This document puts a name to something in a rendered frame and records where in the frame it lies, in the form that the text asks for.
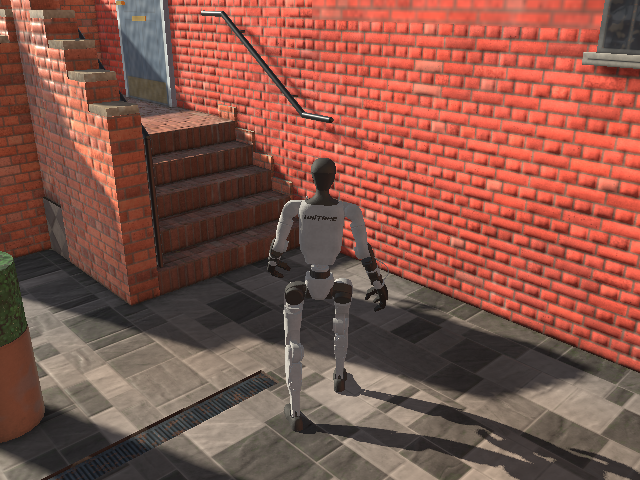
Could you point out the stairs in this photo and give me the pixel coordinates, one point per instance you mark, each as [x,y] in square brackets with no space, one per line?
[217,211]

